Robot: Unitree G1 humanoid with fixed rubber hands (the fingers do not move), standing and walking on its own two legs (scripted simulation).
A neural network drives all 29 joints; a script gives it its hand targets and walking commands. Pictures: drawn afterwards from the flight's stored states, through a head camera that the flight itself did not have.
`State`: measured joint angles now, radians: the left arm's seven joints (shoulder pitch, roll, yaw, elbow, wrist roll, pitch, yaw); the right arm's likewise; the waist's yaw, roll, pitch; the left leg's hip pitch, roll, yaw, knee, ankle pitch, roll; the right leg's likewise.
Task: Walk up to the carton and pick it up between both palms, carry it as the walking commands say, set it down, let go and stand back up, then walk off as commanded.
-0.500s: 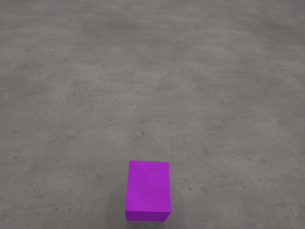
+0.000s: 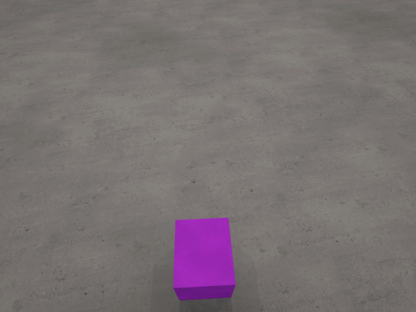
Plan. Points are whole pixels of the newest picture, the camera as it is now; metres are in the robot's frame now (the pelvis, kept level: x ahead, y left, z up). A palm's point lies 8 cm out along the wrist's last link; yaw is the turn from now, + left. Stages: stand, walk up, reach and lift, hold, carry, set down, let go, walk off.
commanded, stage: walk up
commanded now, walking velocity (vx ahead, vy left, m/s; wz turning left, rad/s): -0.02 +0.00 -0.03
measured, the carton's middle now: (203, 259) +0.41 +0.00 -0.65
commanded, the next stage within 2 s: stand in 0.04 s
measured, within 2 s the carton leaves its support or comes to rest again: neither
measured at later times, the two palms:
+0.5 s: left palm out of the picture +0.12 +0.25 -0.13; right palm out of the picture +0.14 -0.24 -0.12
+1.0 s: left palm out of the picture +0.17 +0.23 -0.16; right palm (307, 294) +0.18 -0.23 -0.16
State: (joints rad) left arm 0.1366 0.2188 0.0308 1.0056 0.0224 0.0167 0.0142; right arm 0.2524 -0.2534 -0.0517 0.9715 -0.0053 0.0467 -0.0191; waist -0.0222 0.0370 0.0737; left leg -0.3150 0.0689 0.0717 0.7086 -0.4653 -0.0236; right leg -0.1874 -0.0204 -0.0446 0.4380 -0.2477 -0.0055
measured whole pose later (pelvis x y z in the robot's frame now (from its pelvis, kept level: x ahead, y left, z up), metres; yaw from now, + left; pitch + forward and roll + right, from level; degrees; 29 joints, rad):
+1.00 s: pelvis -0.07 +0.01 -0.06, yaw +0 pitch +13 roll +0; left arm -0.17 0.17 0.08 0.53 0.01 0.41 -0.01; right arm -0.17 -0.22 -0.12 0.54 -0.02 0.40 0.03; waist 0.02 0.00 0.07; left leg -0.80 0.01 0.02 0.94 -0.38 0.01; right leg -0.81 -0.02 0.00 0.93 -0.36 0.01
